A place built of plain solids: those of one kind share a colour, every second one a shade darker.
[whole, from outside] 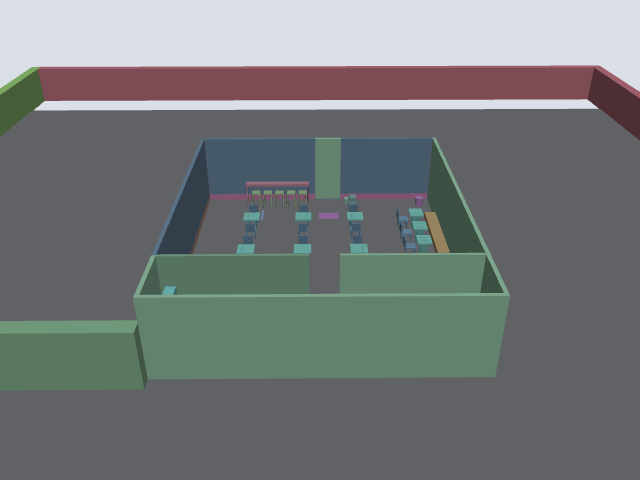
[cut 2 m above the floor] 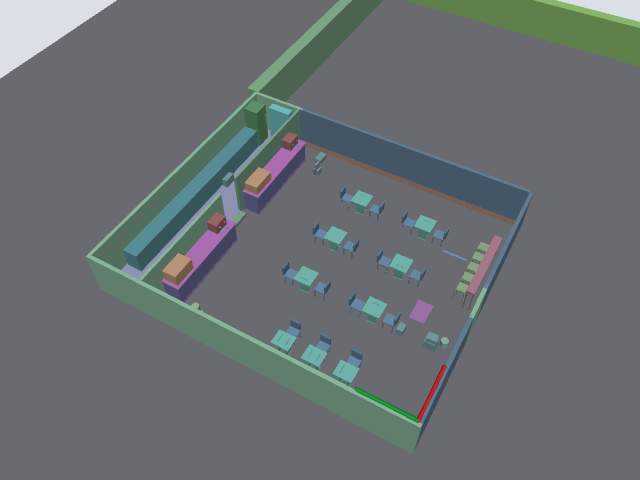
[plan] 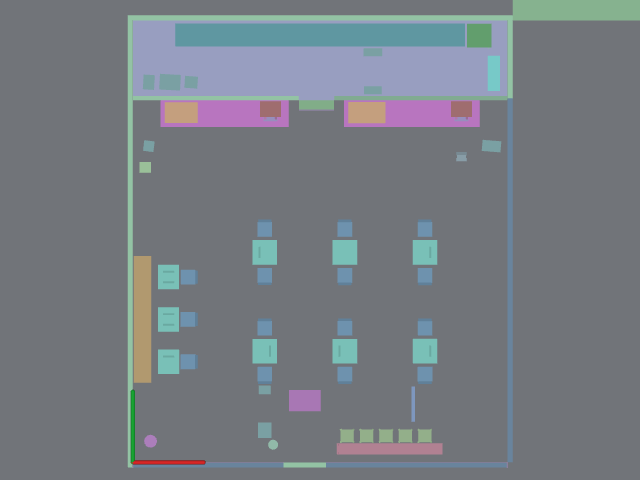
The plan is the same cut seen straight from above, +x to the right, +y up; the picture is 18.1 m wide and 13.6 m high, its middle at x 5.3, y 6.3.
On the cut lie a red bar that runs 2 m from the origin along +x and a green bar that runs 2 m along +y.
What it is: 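A corner cafe of the 2010s to 2020s; 10.6 x 12.5 m, ceiling 3.1 m, a street door 0.95 x 2.1 m in the glazed front; tables 0.75 m, chairs 0.45 m, bar tops 1.06 m, a counter 1.0 m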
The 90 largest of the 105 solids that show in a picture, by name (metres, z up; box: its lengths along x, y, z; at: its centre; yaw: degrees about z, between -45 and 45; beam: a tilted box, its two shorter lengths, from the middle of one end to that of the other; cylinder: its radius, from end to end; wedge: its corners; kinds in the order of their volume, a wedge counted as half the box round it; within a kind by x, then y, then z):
{
 "street_hedge_1": {"box": [0.6, 16.6, 2.25], "at": [-14.29, -8.3, 1.07]},
 "street_hedge_2": {"box": [39.8, 0.6, 2.25], "at": [5.3, -16.3, 1.07]},
 "street_hedge_side_1": {"box": [0.6, 29.12, 2.25], "at": [24.91, -2.04, 1.07]},
 "street_hedge_back_1": {"box": [14.45, 0.6, 2.25], "at": [17.98, 12.82, 1.07]},
 "wall_1": {"box": [0.15, 12.82, 3.17], "at": [-0.07, 6.26, 1.53]},
 "wall_2": {"box": [4.7, 0.12, 3.17], "at": [2.35, 10.32, 1.53]},
 "wall_3": {"box": [1.5, 0.15, 3.17], "at": [4.87, -0.07, 1.53]},
 "wall_4": {"box": [10.91, 0.15, 3.17], "at": [5.3, 12.6, 1.53]},
 "wall_5": {"box": [4.91, 0.12, 3.17], "at": [8.15, 10.32, 1.53]},
 "wall_6": {"box": [0.15, 2.5, 3.17], "at": [10.69, 11.42, 1.53]},
 "window_wall_1": {"box": [4.27, 0.15, 3.17], "at": [2.13, -0.07, 1.53]},
 "window_wall_2": {"box": [5.14, 0.15, 3.17], "at": [8.04, -0.07, 1.53]},
 "window_wall_3": {"box": [0.15, 10.32, 3.17], "at": [10.69, 5.16, 1.53]},
 "counter_1": {"box": [3.6, 0.7, 1.05], "at": [2.6, 9.91, 0.47]},
 "counter_2": {"box": [3.81, 0.7, 1.05], "at": [7.91, 9.91, 0.47]},
 "back_worktop_1": {"box": [8.21, 0.65, 0.95], "at": [5.3, 12.11, 0.57]},
 "zone_back_1": {"box": [10.61, 2.26, 0.2], "at": [5.3, 11.39, 0.05]},
 "back_fridge_1": {"box": [0.7, 0.68, 1.9], "at": [9.81, 12.09, 1.05]},
 "shelf_1": {"box": [0.35, 1.0, 1.95], "at": [10.22, 11.02, 1.07]},
 "display_1": {"box": [0.94, 0.59, 0.51], "at": [1.37, 9.91, 1.3]},
 "display_2": {"box": [1.06, 0.61, 0.4], "at": [6.63, 9.91, 1.24]},
 "box_cardboard_1": {"box": [0.3, 0.31, 0.39], "at": [0.45, 8.96, 0.15], "yaw": -7.0},
 "box_cardboard_2": {"box": [0.32, 0.42, 0.31], "at": [0.45, 10.77, 0.25], "yaw": -3.3},
 "box_cardboard_3": {"box": [0.6, 0.45, 0.31], "at": [1.05, 10.77, 0.25], "yaw": -3.0},
 "box_cardboard_4": {"box": [0.37, 0.34, 0.4], "at": [1.65, 10.77, 0.3], "yaw": -4.1},
 "box_cardboard_5": {"box": [0.3, 0.38, 0.21], "at": [3.72, 0.9, 0.49], "yaw": 2.9},
 "box_cardboard_6": {"box": [0.38, 0.44, 0.44], "at": [3.73, 0.91, 0.17]},
 "box_cardboard_7": {"box": [0.35, 0.25, 0.36], "at": [3.73, 2.06, 0.13]},
 "box_cardboard_8": {"box": [0.51, 0.23, 0.37], "at": [6.8, 10.54, 0.29]},
 "box_cardboard_9": {"box": [0.53, 0.23, 0.42], "at": [6.8, 11.62, 0.31]},
 "box_cardboard_10": {"box": [0.54, 0.32, 0.26], "at": [10.16, 8.96, 0.08], "yaw": -4.6},
 "bench_upholstered_1": {"box": [0.5, 3.6, 0.25], "at": [0.27, 4.05, 0.33]},
 "meeting_table_1": {"box": [0.6, 0.7, 0.07], "at": [1.01, 2.85, 0.71]},
 "meeting_table_2": {"box": [0.32, 0.06, 0.8], "at": [1.01, 3.0, 0.35]},
 "meeting_table_3": {"box": [0.6, 0.7, 0.07], "at": [1.01, 4.05, 0.71]},
 "meeting_table_4": {"box": [0.32, 0.06, 0.8], "at": [1.01, 4.2, 0.35]},
 "meeting_table_5": {"box": [0.6, 0.7, 0.07], "at": [1.01, 5.25, 0.71]},
 "meeting_table_6": {"box": [0.32, 0.06, 0.8], "at": [1.01, 5.4, 0.35]},
 "meeting_table_7": {"box": [0.06, 0.32, 0.8], "at": [3.58, 3.15, 0.35]},
 "meeting_table_8": {"box": [0.06, 0.32, 0.8], "at": [3.58, 5.95, 0.35]},
 "meeting_table_9": {"box": [0.7, 0.7, 0.07], "at": [3.73, 3.15, 0.71]},
 "meeting_table_10": {"box": [0.7, 0.7, 0.07], "at": [3.73, 5.95, 0.71]},
 "meeting_table_11": {"box": [0.06, 0.32, 0.8], "at": [5.86, 3.15, 0.35]},
 "meeting_table_12": {"box": [0.06, 0.32, 0.8], "at": [5.86, 5.95, 0.35]},
 "meeting_table_13": {"box": [0.7, 0.7, 0.07], "at": [6.0, 3.15, 0.71]},
 "meeting_table_14": {"box": [0.7, 0.7, 0.07], "at": [6.0, 5.95, 0.71]},
 "meeting_table_15": {"box": [0.06, 0.32, 0.8], "at": [8.12, 3.15, 0.35]},
 "meeting_table_16": {"box": [0.06, 0.32, 0.8], "at": [8.12, 5.95, 0.35]},
 "meeting_table_17": {"box": [0.7, 0.7, 0.07], "at": [8.28, 3.15, 0.71]},
 "meeting_table_18": {"box": [0.7, 0.7, 0.07], "at": [8.28, 5.95, 0.71]},
 "coffee_machine_1": {"box": [0.6, 0.45, 0.45], "at": [3.9, 10.01, 1.26]},
 "coffee_machine_2": {"box": [0.6, 0.45, 0.45], "at": [9.31, 10.01, 1.26]},
 "counter_top_1": {"box": [3.64, 0.78, 0.04], "at": [2.6, 9.89, 1.02]},
 "counter_top_2": {"box": [3.85, 0.78, 0.04], "at": [7.91, 9.89, 1.02]},
 "side_chair_1": {"box": [0.42, 0.42, 0.04], "at": [1.56, 2.85, 0.43]},
 "side_chair_2": {"box": [0.42, 0.42, 0.04], "at": [1.56, 4.05, 0.43]},
 "side_chair_3": {"box": [0.42, 0.42, 0.04], "at": [1.56, 5.25, 0.43]},
 "side_chair_4": {"box": [0.08, 0.38, 0.38], "at": [1.8, 2.85, 0.65]},
 "side_chair_5": {"box": [0.08, 0.38, 0.38], "at": [1.8, 4.05, 0.65]},
 "side_chair_6": {"box": [0.08, 0.38, 0.38], "at": [1.8, 5.25, 0.65]},
 "side_chair_7": {"box": [0.38, 0.08, 0.38], "at": [3.73, 2.26, 0.65]},
 "side_chair_8": {"box": [0.42, 0.42, 0.04], "at": [3.73, 2.5, 0.43]},
 "side_chair_9": {"box": [0.42, 0.42, 0.04], "at": [3.73, 3.8, 0.43]},
 "side_chair_10": {"box": [0.38, 0.08, 0.38], "at": [3.73, 4.04, 0.65]},
 "side_chair_11": {"box": [0.38, 0.08, 0.38], "at": [3.73, 5.06, 0.65]},
 "side_chair_12": {"box": [0.38, 0.08, 0.38], "at": [3.73, 6.84, 0.65]},
 "side_chair_13": {"box": [0.38, 0.08, 0.38], "at": [6.0, 2.26, 0.65]},
 "side_chair_14": {"box": [0.38, 0.08, 0.38], "at": [6.0, 4.04, 0.65]},
 "side_chair_15": {"box": [0.38, 0.08, 0.38], "at": [6.0, 5.06, 0.65]},
 "side_chair_16": {"box": [0.38, 0.08, 0.38], "at": [6.0, 6.84, 0.65]},
 "side_chair_17": {"box": [0.38, 0.08, 0.38], "at": [8.28, 2.26, 0.65]},
 "side_chair_18": {"box": [0.38, 0.08, 0.38], "at": [8.28, 4.04, 0.65]},
 "side_chair_19": {"box": [0.38, 0.08, 0.38], "at": [8.28, 5.06, 0.65]},
 "side_chair_20": {"box": [0.38, 0.08, 0.38], "at": [8.28, 6.84, 0.65]},
 "stallriser_side_1": {"box": [0.05, 10.32, 0.35], "at": [10.63, 5.16, 0.12]},
 "stallriser_1": {"box": [4.27, 0.05, 0.35], "at": [2.13, -0.02, 0.12]},
 "stallriser_2": {"box": [5.14, 0.05, 0.35], "at": [8.04, -0.02, 0.12]},
 "water_cooler_1": {"box": [0.33, 0.31, 1.03], "at": [0.35, 8.36, 0.47]},
 "water_cooler_2": {"cylinder": 0.14, "from": [0.35, 8.36, 0.98], "to": [0.35, 8.36, 1.4]},
 "console_table_1": {"box": [3.0, 0.32, 0.13], "at": [7.27, 0.38, 0.99]},
 "back_step_1": {"box": [1.0, 0.3, 0.2], "at": [5.2, 10.11, 0.05]},
 "bar_stool_1": {"box": [0.38, 0.36, 0.06], "at": [6.07, 0.75, 0.73]},
 "bar_stool_2": {"box": [0.38, 0.36, 0.06], "at": [6.62, 0.75, 0.73]},
 "bar_stool_3": {"box": [0.38, 0.36, 0.06], "at": [7.17, 0.75, 0.73]},
 "bar_stool_4": {"box": [0.38, 0.36, 0.06], "at": [7.72, 0.75, 0.73]},
 "bar_stool_5": {"box": [0.38, 0.36, 0.06], "at": [8.27, 0.75, 0.73]},
 "plant_pot_1": {"cylinder": 0.18, "from": [0.5, 0.6, 0.0], "to": [0.5, 0.6, 0.38]},
 "door_mat_1": {"box": [0.9, 0.6, 0.07], "at": [4.87, 1.75, -0.02]},
 "bin_waste_1": {"cylinder": 0.14, "from": [3.97, 0.5, 0.0], "to": [3.97, 0.5, 0.31]},
 "cable_protector_1": {"box": [0.1, 1.0, 0.07], "at": [7.94, 1.65, -0.01]}
}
